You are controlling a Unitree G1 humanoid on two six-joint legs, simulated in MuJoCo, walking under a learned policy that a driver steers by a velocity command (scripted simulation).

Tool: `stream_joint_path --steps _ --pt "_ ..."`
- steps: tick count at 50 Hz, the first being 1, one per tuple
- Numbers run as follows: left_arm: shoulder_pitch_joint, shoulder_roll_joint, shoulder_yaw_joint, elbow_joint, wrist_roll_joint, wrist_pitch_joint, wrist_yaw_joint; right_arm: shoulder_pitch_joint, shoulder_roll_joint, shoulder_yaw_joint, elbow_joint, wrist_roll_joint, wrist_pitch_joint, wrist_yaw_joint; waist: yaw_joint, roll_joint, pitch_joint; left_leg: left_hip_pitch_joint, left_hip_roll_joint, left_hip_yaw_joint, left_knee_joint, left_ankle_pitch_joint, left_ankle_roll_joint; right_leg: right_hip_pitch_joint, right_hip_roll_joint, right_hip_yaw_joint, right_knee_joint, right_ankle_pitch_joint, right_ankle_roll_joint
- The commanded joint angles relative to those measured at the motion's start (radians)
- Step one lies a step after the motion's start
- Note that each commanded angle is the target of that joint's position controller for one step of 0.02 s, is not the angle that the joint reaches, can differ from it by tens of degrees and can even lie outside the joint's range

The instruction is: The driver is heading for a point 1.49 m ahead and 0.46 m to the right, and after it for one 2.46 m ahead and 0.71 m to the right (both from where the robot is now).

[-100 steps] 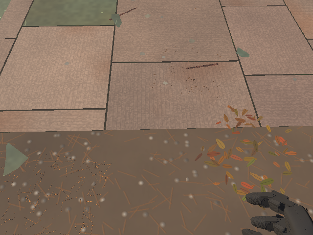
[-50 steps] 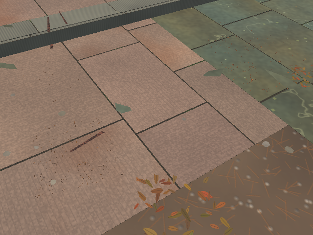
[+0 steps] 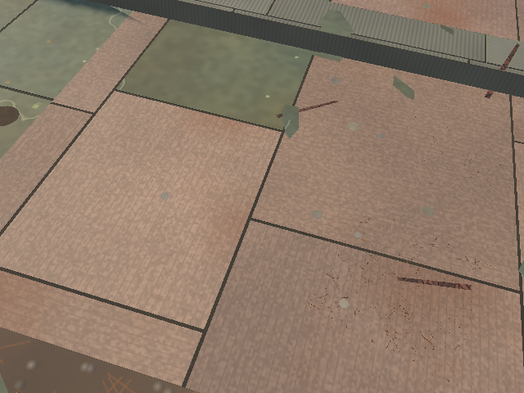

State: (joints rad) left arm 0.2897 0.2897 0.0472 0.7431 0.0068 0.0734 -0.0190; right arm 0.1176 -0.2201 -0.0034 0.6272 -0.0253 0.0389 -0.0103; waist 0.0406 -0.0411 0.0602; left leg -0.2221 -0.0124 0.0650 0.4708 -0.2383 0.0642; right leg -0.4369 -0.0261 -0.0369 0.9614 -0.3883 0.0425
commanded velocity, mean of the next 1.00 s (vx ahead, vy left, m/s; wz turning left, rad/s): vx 0.00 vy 0.00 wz -0.45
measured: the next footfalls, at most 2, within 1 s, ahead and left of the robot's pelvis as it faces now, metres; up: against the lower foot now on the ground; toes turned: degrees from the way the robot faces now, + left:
right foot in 0.26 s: +0.00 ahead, -0.10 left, +0.00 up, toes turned -15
left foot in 0.74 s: +0.16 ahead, +0.03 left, +0.00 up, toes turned -42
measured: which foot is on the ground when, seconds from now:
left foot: down 0.00-0.26, up 0.28-0.72, down 0.74-1.00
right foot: up 0.00-0.24, down 0.26-0.74, up 0.76-1.00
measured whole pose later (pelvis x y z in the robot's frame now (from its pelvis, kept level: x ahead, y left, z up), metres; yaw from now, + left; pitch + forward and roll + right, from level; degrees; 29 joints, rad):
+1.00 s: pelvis +0.05 -0.01 +0.00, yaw -28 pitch +1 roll -2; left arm 0.12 0.30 0.04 0.70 0.01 0.05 0.02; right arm 0.26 -0.29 -0.05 0.75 -0.01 0.04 0.01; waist -0.04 -0.01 0.07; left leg -0.29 -0.10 -0.21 0.43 -0.15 0.04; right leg -0.31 0.10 0.11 0.77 -0.48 0.03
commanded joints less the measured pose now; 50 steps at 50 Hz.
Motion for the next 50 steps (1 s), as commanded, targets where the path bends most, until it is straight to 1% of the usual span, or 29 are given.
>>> stream_joint_path --steps 1,3,7,9,11,12,13,14,15,16,17,19,20,22,25,31,33,35,36,37,38,39,40,41,42,43,44,46,50 --pt "-0.009 0.089 0.027 -0.055 0.0 -0.009 -0.013 0.027 -0.171 -0.049 -0.037 0.001 -0.015 -0.019 -0.051 0.159 -0.085 0.123 0.273 -0.105 -0.125 0.419 0.117 0.0 0.01 0.011 -0.032 -0.014 -0.018" --pt "-0.028 0.077 0.026 -0.069 0.004 -0.007 -0.015 0.048 -0.167 -0.051 -0.03 -0.001 -0.01 -0.021 -0.068 0.155 -0.081 0.145 0.303 -0.11 -0.111 0.396 0.135 -0.014 0.001 -0.003 -0.058 -0.05 -0.024" --pt "-0.047 0.058 0.026 -0.101 -0.004 -0.006 -0.02 0.046 -0.166 -0.059 -0.017 -0.007 -0.011 -0.018 -0.067 0.164 -0.075 0.129 0.332 -0.087 -0.079 0.413 0.142 0.022 -0.002 -0.039 -0.138 -0.098 -0.039" --pt "-0.036 0.054 0.029 -0.113 -0.01 -0.01 -0.022 0.04 -0.173 -0.067 -0.011 -0.006 -0.014 -0.015 -0.058 0.167 -0.091 0.13 0.344 -0.07 -0.048 0.432 0.131 0.056 0.003 -0.056 -0.197 -0.097 -0.054" --pt "-0.001 0.043 0.03 -0.114 -0.01 -0.019 -0.024 0.02 -0.183 -0.075 -0.005 0.002 -0.015 -0.013 -0.024 0.148 -0.11 0.097 0.331 -0.017 0.028 0.392 0.083 0.146 0.02 -0.076 -0.345 -0.002 -0.077" --pt "0.031 0.055 0.035 -0.109 -0.003 -0.031 -0.019 0.027 -0.184 -0.081 0.004 0.006 -0.015 -0.012 0.004 0.099 -0.118 0.032 0.3 0.032 0.119 0.28 0.02 0.233 0.017 -0.025 -0.476 0.132 -0.098" --pt "0.07 0.165 0.062 -0.106 0.016 -0.047 -0.006 0.046 -0.154 -0.078 -0.01 0.004 -0.013 -0.009 0.007 -0.121 -0.111 -0.147 0.189 0.117 0.369 0.015 -0.061 0.337 -0.145 0.276 -0.617 0.338 -0.153" --pt "0.133 0.298 0.1 -0.103 0.011 -0.05 -0.005 -0.06 -0.105 -0.058 -0.094 0.008 0.0 -0.01 0.042 -0.299 -0.07 -0.435 -0.029 0.05 0.535 -0.448 -0.116 0.391 -0.338 0.641 -0.632 0.754 -0.332" --pt "0.17 0.271 0.102 -0.1 0.0 -0.045 -0.001 -0.07 -0.121 -0.056 -0.081 -0.003 0.006 -0.013 0.061 -0.144 -0.102 -0.473 0.0 -0.085 0.673 -0.452 -0.116 0.441 -0.34 0.587 -0.62 0.747 -0.392" --pt "0.112 0.23 0.091 -0.107 -0.006 -0.037 0.007 -0.048 -0.124 -0.056 -0.062 0.003 0.002 -0.01 0.028 -0.081 -0.076 -0.487 0.019 -0.113 0.707 -0.356 -0.112 0.414 -0.289 0.505 -0.61 0.652 -0.38" --pt "0.024 0.197 0.08 -0.123 -0.005 -0.026 0.016 -0.036 -0.137 -0.06 -0.046 0.01 -0.008 -0.007 -0.013 -0.035 -0.044 -0.478 0.04 -0.125 0.667 -0.246 -0.111 0.374 -0.215 0.429 -0.618 0.575 -0.331" --pt "-0.062 0.158 0.068 -0.147 -0.015 -0.02 0.023 -0.01 -0.163 -0.067 -0.026 -0.01 -0.014 -0.004 -0.037 -0.047 -0.076 -0.434 0.032 -0.111 0.639 -0.144 -0.127 0.368 -0.133 0.361 -0.602 0.646 -0.281" --pt "-0.049 0.161 0.069 -0.144 -0.015 -0.022 0.02 0.005 -0.159 -0.065 -0.018 -0.011 -0.009 0.0 -0.035 -0.032 -0.102 -0.415 0.023 -0.109 0.632 -0.129 -0.134 0.373 -0.122 0.354 -0.59 0.681 -0.273" --pt "-0.012 0.183 0.078 -0.131 -0.014 -0.025 0.016 0.005 -0.148 -0.058 -0.019 -0.002 -0.001 0.002 -0.022 -0.012 -0.114 -0.411 0.015 -0.113 0.572 -0.12 -0.142 0.386 -0.106 0.37 -0.578 0.66 -0.265" --pt "0.011 0.205 0.087 -0.129 -0.005 -0.021 0.017 -0.024 -0.152 -0.053 -0.032 0.001 0.002 -0.003 0.002 -0.048 -0.099 -0.418 0.0 -0.127 0.472 -0.113 -0.143 0.376 -0.093 0.439 -0.576 0.534 -0.267" --pt "-0.025 0.233 0.098 -0.146 0.009 -0.018 0.008 -0.051 -0.179 -0.048 -0.045 0.01 -0.02 -0.01 0.008 -0.087 -0.099 -0.299 -0.05 -0.159 0.308 -0.118 -0.111 0.301 -0.065 0.577 -0.537 0.518 -0.253" --pt "-0.063 0.225 0.095 -0.151 0.011 -0.02 0.007 0.0 -0.191 -0.049 -0.031 0.017 -0.028 -0.015 -0.014 -0.108 -0.119 -0.223 -0.054 -0.153 0.24 -0.122 -0.094 0.298 -0.064 0.583 -0.511 0.6 -0.233" --pt "-0.099 0.186 0.077 -0.152 0.004 -0.023 0.012 0.073 -0.189 -0.05 -0.004 0.02 -0.037 -0.022 -0.042 -0.122 -0.14 -0.067 -0.038 -0.127 0.097 -0.054 -0.073 0.257 -0.044 0.551 -0.475 0.635 -0.185" --pt "-0.109 0.161 0.064 -0.147 -0.008 -0.024 0.019 0.098 -0.176 -0.047 0.006 0.012 -0.044 -0.027 -0.064 -0.099 -0.136 0.039 -0.018 -0.127 -0.045 0.066 -0.057 0.207 -0.02 0.526 -0.45 0.534 -0.146" --pt "-0.06 0.102 0.042 -0.137 -0.005 -0.029 0.024 0.064 -0.189 -0.044 -0.005 -0.002 -0.049 -0.032 -0.034 0.02 -0.141 0.104 0.098 -0.279 -0.161 0.059 -0.027 0.157 0.035 0.463 -0.387 0.309 -0.098" --pt "0.025 0.039 0.02 -0.125 0.003 -0.029 0.027 -0.013 -0.225 -0.034 -0.04 -0.01 -0.048 -0.03 0.019 0.222 -0.137 0.138 0.313 -0.559 -0.246 0.143 0.037 0.074 0.168 0.319 -0.266 -0.082 -0.054" --pt "0.032 0.114 0.038 -0.101 0.008 -0.015 0.035 0.037 -0.206 -0.025 -0.004 -0.016 -0.043 -0.014 0.004 0.246 -0.139 0.022 0.341 -0.68 -0.244 0.194 0.143 0.139 0.185 0.29 -0.271 -0.208 -0.051" --pt "0.02 0.126 0.037 -0.084 0.017 -0.01 0.036 0.008 -0.159 -0.013 0.007 -0.003 -0.044 0.0 0.024 0.208 -0.089 0.002 0.289 -0.628 -0.248 0.129 0.139 0.158 0.113 0.251 -0.294 -0.139 -0.045" --pt "-0.027 0.124 0.034 -0.076 0.018 -0.013 0.032 -0.007 -0.161 -0.016 0.017 0.005 -0.041 0.008 0.01 0.207 -0.057 -0.008 0.206 -0.543 -0.227 0.09 0.097 0.171 0.104 0.204 -0.348 -0.065 -0.043" --pt "-0.067 0.127 0.035 -0.078 0.016 -0.021 0.03 0.009 -0.218 -0.039 0.024 0.002 -0.032 0.01 -0.01 0.24 -0.054 0.017 0.143 -0.505 -0.196 0.109 0.067 0.158 0.132 0.16 -0.336 -0.032 -0.039" --pt "-0.074 0.141 0.038 -0.084 0.018 -0.025 0.027 0.047 -0.265 -0.06 0.035 0.008 -0.027 0.008 -0.022 0.252 -0.062 0.065 0.133 -0.515 -0.171 0.182 0.067 0.112 0.143 0.138 -0.294 -0.045 -0.033" --pt "-0.08 0.142 0.035 -0.083 0.015 -0.028 0.026 0.083 -0.286 -0.075 0.043 0.013 -0.023 0.011 -0.032 0.228 -0.078 0.109 0.139 -0.537 -0.154 0.254 0.079 0.066 0.149 0.126 -0.24 -0.081 -0.024" --pt "-0.109 0.124 0.026 -0.093 0.01 -0.032 0.032 0.122 -0.288 -0.093 0.053 0.024 -0.02 0.018 -0.041 0.186 -0.097 0.16 0.147 -0.572 -0.137 0.294 0.101 0.0 0.14 0.133 -0.176 -0.111 -0.011" --pt "-0.158 0.099 0.012 -0.11 0.001 -0.042 0.046 0.133 -0.263 -0.116 0.06 0.02 -0.009 0.024 -0.056 0.2 -0.12 0.158 0.118 -0.61 -0.14 0.257 0.12 -0.011 0.133 0.138 -0.187 -0.097 -0.01"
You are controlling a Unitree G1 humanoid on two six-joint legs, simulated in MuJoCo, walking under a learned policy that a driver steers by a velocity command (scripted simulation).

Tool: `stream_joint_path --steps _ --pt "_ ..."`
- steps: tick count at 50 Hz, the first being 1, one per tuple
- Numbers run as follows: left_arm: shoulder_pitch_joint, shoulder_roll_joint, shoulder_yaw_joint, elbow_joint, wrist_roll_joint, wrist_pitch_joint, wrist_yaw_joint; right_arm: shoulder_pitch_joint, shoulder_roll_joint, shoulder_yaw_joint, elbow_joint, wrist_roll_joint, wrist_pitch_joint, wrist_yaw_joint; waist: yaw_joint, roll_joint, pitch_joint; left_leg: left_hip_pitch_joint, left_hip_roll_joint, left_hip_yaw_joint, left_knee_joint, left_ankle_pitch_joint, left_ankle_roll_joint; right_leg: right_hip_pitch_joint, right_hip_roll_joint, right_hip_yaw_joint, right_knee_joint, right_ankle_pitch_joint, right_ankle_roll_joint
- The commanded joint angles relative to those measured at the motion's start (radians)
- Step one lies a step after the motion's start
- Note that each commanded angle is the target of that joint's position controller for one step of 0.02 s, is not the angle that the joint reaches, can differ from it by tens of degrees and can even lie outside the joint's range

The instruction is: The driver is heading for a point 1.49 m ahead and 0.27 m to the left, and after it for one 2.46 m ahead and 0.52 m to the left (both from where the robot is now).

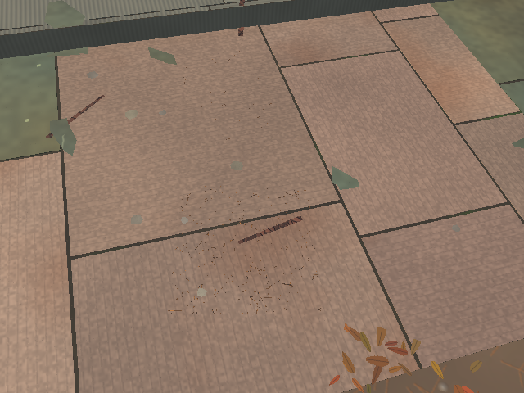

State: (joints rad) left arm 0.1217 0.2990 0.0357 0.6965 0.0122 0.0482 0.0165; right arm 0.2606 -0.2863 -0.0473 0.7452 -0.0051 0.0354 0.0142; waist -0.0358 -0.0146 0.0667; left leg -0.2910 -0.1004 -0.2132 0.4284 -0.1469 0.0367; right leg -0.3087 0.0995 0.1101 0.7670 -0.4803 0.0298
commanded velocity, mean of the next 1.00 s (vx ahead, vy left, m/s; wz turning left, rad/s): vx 0.02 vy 0.00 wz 0.34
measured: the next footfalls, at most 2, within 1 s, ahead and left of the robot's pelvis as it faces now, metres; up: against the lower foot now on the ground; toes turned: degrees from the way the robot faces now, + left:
right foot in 0.14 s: +0.05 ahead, -0.11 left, +0.00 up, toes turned +15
left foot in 0.62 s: -0.01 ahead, +0.10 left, +0.00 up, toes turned +33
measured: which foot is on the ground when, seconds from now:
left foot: down 0.00-0.14, up 0.16-0.60, down 0.62-1.00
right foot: up 0.00-0.12, down 0.14-0.62, up 0.64-1.00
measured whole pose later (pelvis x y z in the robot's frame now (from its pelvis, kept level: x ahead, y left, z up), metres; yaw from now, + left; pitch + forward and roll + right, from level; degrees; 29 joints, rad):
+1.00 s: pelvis +0.00 -0.01 +0.00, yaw +18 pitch +0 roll +1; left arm 0.29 0.28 0.07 0.76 0.02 0.09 -0.07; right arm 0.15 -0.25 -0.03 0.72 -0.04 0.02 -0.02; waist 0.03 0.01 0.06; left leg -0.16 0.06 0.26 0.44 -0.27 0.04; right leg -0.40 -0.05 -0.08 0.90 -0.42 0.02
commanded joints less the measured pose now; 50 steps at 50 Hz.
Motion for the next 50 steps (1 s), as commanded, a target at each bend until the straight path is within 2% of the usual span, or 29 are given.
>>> stream_joint_path --steps 1,4,6,7,8,9,10,11,12,13,15,17,20,26,28,29,30,31,32,33,34,35,37,38,40,42,45,48,50 --pt "0.008 0.087 0.021 -0.065 -0.007 -0.021 0.013 -0.008 -0.196 -0.078 -0.057 -0.002 -0.002 0.0 0.018 0.174 -0.133 0.215 0.202 -0.345 -0.099 0.15 0.146 -0.122 0.01 -0.008 -0.019 0.007 -0.002" --pt "0.046 0.085 0.017 -0.056 -0.012 -0.034 0.022 -0.043 -0.198 -0.091 -0.064 -0.006 0.011 0.007 0.033 0.182 -0.145 0.129 0.176 -0.375 -0.096 0.093 0.117 0.003 0.024 -0.012 -0.161 0.054 -0.026" --pt "0.133 0.086 0.019 -0.028 -0.007 -0.042 0.036 -0.108 -0.192 -0.093 -0.08 0.001 0.017 0.007 0.09 0.175 -0.135 -0.024 0.114 -0.351 -0.076 -0.055 0.043 0.201 0.02 -0.025 -0.4 0.187 -0.047" --pt "0.145 0.151 0.034 -0.023 0.003 -0.047 0.047 -0.093 -0.151 -0.082 -0.089 0.007 0.013 0.002 0.08 0.078 -0.131 -0.157 0.034 -0.278 0.001 -0.26 -0.023 0.315 -0.112 0.09 -0.527 0.155 -0.077" --pt "0.091 0.26 0.052 -0.058 0.013 -0.043 0.05 -0.039 -0.083 -0.068 -0.108 0.017 0.008 -0.003 0.047 -0.189 -0.144 -0.29 -0.112 -0.03 0.281 -0.397 -0.068 0.342 -0.417 0.418 -0.623 -0.019 -0.172" --pt "0.007 0.233 0.044 -0.073 0.03 -0.038 0.042 -0.031 -0.176 -0.086 -0.079 -0.022 0.007 -0.014 0.031 -0.104 -0.069 -0.308 -0.039 0.052 0.47 -0.387 -0.078 0.168 -0.485 0.417 -0.616 0.077 -0.236" --pt "-0.007 0.155 0.023 -0.079 0.029 -0.039 0.037 -0.038 -0.199 -0.096 -0.071 -0.025 0.01 -0.008 0.011 -0.059 -0.048 -0.255 0.008 0.067 0.574 -0.343 -0.073 0.11 -0.442 0.324 -0.573 0.228 -0.245" --pt "-0.034 0.104 0.008 -0.079 0.023 -0.043 0.034 -0.011 -0.184 -0.094 -0.053 -0.028 0.017 0.002 -0.011 -0.046 -0.029 -0.245 0.02 0.08 0.651 -0.293 -0.069 0.093 -0.372 0.203 -0.541 0.353 -0.221" --pt "-0.043 0.095 0.003 -0.083 0.018 -0.047 0.033 0.019 -0.17 -0.091 -0.041 -0.027 0.028 0.014 -0.023 -0.08 -0.036 -0.254 0.028 0.098 0.716 -0.257 -0.071 0.121 -0.322 0.115 -0.515 0.444 -0.2" --pt "-0.038 0.094 0.002 -0.087 0.019 -0.048 0.036 0.04 -0.164 -0.087 -0.032 -0.021 0.035 0.026 -0.018 -0.111 -0.045 -0.272 0.035 0.127 0.764 -0.246 -0.079 0.15 -0.3 0.05 -0.49 0.56 -0.197" --pt "0.034 0.101 0.006 -0.074 0.019 -0.048 0.034 -0.007 -0.154 -0.075 -0.05 -0.01 0.041 0.039 0.02 -0.107 -0.054 -0.311 0.06 0.165 0.737 -0.235 -0.096 0.234 -0.297 -0.017 -0.448 0.716 -0.198" --pt "0.108 0.117 0.015 -0.056 0.018 -0.046 0.034 -0.073 -0.139 -0.063 -0.078 -0.007 0.044 0.046 0.063 -0.115 -0.057 -0.353 0.082 0.19 0.677 -0.237 -0.109 0.323 -0.322 -0.039 -0.426 0.795 -0.207" --pt "0.157 0.134 0.028 -0.041 0.02 -0.045 0.029 -0.132 -0.12 -0.052 -0.11 -0.004 0.051 0.056 0.089 -0.129 -0.064 -0.352 0.105 0.217 0.596 -0.253 -0.109 0.375 -0.364 -0.071 -0.41 0.844 -0.223" --pt "0.135 0.147 0.043 -0.043 0.019 -0.054 0.007 -0.192 -0.08 -0.038 -0.166 0.006 0.057 0.064 0.077 -0.144 -0.083 -0.166 0.115 0.3 0.389 -0.269 -0.063 0.29 -0.396 -0.209 -0.354 0.869 -0.2" --pt "0.167 0.157 0.046 -0.02 0.011 -0.055 0.0 -0.189 -0.069 -0.032 -0.17 0.001 0.053 0.055 0.083 -0.165 -0.1 -0.075 0.072 0.304 0.282 -0.306 -0.039 0.256 -0.384 -0.199 -0.306 0.92 -0.196" --pt "0.168 0.16 0.046 -0.011 0.004 -0.051 -0.003 -0.161 -0.068 -0.032 -0.16 -0.003 0.048 0.046 0.071 -0.166 -0.111 -0.03 0.052 0.297 0.207 -0.293 -0.023 0.249 -0.38 -0.188 -0.269 0.928 -0.191" --pt "0.149 0.155 0.042 -0.004 -0.008 -0.045 -0.005 -0.102 -0.063 -0.03 -0.137 -0.014 0.038 0.034 0.028 -0.133 -0.129 0.065 0.039 0.286 0.05 -0.182 -0.005 0.212 -0.356 -0.203 -0.204 0.888 -0.166" --pt "0.151 0.131 0.031 0.003 -0.022 -0.041 -0.009 -0.033 -0.093 -0.032 -0.114 -0.036 0.02 0.018 -0.014 -0.042 -0.17 0.251 0.1 0.204 -0.128 0.031 0.016 0.102 -0.326 -0.234 -0.101 0.791 -0.114" --pt "0.18 -0.003 -0.015 -0.048 -0.023 -0.042 -0.021 -0.006 -0.167 -0.034 -0.124 -0.051 -0.001 0.001 -0.003 0.223 -0.269 0.52 0.436 -0.145 -0.127 0.41 0.094 -0.165 -0.243 -0.271 0.083 0.19 -0.035" --pt "0.184 -0.002 -0.017 -0.013 -0.005 -0.014 -0.02 -0.015 -0.115 -0.011 -0.108 -0.011 -0.009 -0.017 -0.02 0.203 -0.308 0.329 0.533 -0.099 -0.083 0.624 0.222 -0.056 -0.179 -0.16 0.108 -0.132 -0.022" --pt "0.174 0.042 -0.005 0.003 -0.014 0.001 -0.024 -0.066 -0.064 0.009 -0.1 -0.007 -0.013 -0.023 -0.002 0.145 -0.228 0.278 0.475 0.003 -0.08 0.581 0.229 -0.034 -0.174 -0.089 0.132 -0.134 -0.019" --pt "0.155 0.059 0.005 0.009 -0.018 0.002 -0.027 -0.135 -0.062 0.015 -0.097 -0.011 -0.012 -0.034 0.019 0.164 -0.124 0.212 0.428 0.076 -0.091 0.503 0.198 -0.07 -0.15 -0.076 0.155 -0.108 -0.019" --pt "0.206 0.127 0.039 0.048 0.004 0.005 -0.028 -0.185 -0.111 0.003 -0.096 -0.008 0.0 -0.057 0.051 0.2 -0.048 0.174 0.355 0.178 -0.097 0.504 0.145 -0.11 -0.122 -0.108 0.223 -0.006 -0.01" --pt "0.241 0.127 0.044 0.068 0.008 0.005 -0.029 -0.171 -0.116 0.0 -0.095 -0.008 0.004 -0.058 0.051 0.182 -0.066 0.188 0.356 0.205 -0.088 0.546 0.149 -0.12 -0.109 -0.119 0.288 0.011 -0.001" --pt "0.247 0.098 0.047 0.071 -0.005 0.011 -0.031 -0.172 -0.096 0.001 -0.101 -0.01 0.005 -0.058 0.051 0.133 -0.082 0.184 0.373 0.242 -0.095 0.466 0.159 -0.141 -0.112 -0.128 0.364 0.026 0.017" --pt "0.209 0.074 0.047 0.051 -0.007 0.019 -0.036 -0.18 -0.076 0.002 -0.1 -0.017 0.002 -0.062 0.044 0.143 -0.053 0.165 0.374 0.267 -0.122 0.298 0.159 -0.177 -0.127 -0.141 0.346 0.055 0.028" --pt "0.148 0.05 0.045 0.008 0.003 0.026 -0.052 -0.156 -0.068 -0.001 -0.085 -0.026 -0.007 -0.065 0.026 0.156 -0.036 0.178 0.398 0.282 -0.132 0.164 0.163 -0.199 -0.153 -0.158 0.23 0.081 0.029" --pt "0.074 0.073 0.051 -0.049 0.015 0.028 -0.089 -0.085 -0.134 -0.03 -0.074 -0.035 -0.031 -0.041 -0.014 0.188 -0.076 0.223 0.474 0.18 -0.267 -0.43 0.154 -0.215 -0.173 -0.183 0.136 0.056 -0.015" --pt "0.035 0.086 0.059 -0.074 0.008 0.029 -0.114 -0.08 -0.158 -0.043 -0.074 -0.037 -0.047 -0.032 -0.005 0.153 -0.054 0.227 0.507 0.16 -0.313 -0.56 0.134 -0.224 -0.181 -0.183 0.091 0.035 -0.048"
